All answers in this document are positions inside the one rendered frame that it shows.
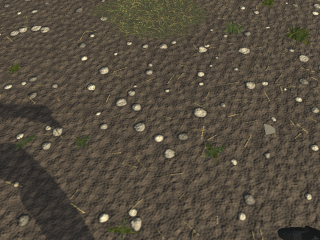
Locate right robot hand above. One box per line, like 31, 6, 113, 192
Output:
277, 225, 320, 240

